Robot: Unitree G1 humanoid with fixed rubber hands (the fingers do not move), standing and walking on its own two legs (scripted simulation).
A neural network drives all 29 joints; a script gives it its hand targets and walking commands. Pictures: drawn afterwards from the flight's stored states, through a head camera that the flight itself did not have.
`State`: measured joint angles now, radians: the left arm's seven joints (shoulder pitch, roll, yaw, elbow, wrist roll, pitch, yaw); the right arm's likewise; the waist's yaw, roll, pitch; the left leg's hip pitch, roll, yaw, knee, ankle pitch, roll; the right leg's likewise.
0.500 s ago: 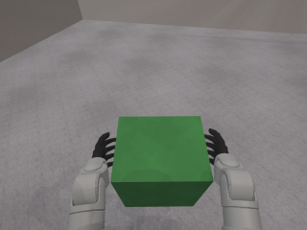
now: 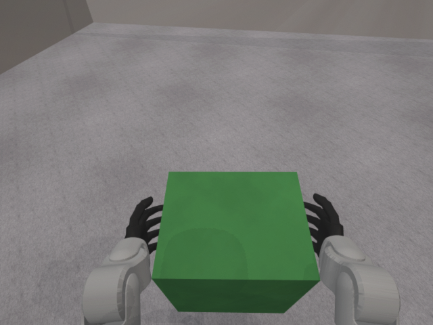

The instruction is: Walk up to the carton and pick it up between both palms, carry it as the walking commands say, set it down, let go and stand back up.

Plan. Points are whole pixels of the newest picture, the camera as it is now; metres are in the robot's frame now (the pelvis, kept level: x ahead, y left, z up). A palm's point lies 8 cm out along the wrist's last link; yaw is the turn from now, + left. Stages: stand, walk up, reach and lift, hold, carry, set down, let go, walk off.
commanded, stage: carry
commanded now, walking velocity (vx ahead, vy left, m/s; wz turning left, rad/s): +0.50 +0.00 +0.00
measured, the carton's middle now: (231, 248) +0.26 -0.01 +0.02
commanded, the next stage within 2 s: none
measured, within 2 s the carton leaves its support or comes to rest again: neither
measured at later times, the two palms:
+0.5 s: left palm (145, 132) +0.56 +0.18 +0.07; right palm (266, 129) +0.54 -0.12 +0.08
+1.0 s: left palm (158, 82) +0.78 +0.18 +0.09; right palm (256, 77) +0.78 -0.13 +0.09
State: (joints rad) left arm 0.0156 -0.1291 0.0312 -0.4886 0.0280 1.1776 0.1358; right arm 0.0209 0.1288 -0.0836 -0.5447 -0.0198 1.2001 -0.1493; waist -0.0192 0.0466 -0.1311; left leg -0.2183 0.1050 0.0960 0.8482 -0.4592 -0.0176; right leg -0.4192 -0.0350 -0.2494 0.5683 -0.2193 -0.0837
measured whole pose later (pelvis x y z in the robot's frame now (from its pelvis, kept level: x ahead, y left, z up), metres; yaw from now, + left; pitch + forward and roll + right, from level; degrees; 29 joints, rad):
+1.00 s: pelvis +0.54 +0.03 +0.01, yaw -1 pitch +3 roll -1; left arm 0.00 -0.13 0.05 -0.50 0.05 1.18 0.13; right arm -0.02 0.13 -0.07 -0.51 -0.05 1.19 -0.12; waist 0.00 0.04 -0.06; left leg -0.15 0.07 0.13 0.49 -0.37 -0.01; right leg -0.38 -0.03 -0.24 0.46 -0.14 -0.07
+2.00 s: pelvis +0.56 +0.23 +0.01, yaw -29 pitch +4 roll +1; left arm 0.05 -0.13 0.07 -0.54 0.05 1.18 0.12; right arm 0.04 0.13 -0.03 -0.49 -0.04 1.13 -0.13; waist 0.01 -0.04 -0.09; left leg -0.33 0.06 0.15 0.54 -0.26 0.00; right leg -0.63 -0.06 0.00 1.03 -0.45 0.03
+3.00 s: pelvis +0.65 +0.41 +0.01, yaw -70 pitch +3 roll +1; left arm 0.10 -0.14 0.04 -0.53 0.04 1.16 0.13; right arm 0.08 0.14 -0.04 -0.53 -0.03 1.16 -0.13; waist -0.01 0.03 -0.07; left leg -0.55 0.07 0.09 1.05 -0.44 -0.06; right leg -0.32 -0.02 -0.10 0.59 -0.32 -0.05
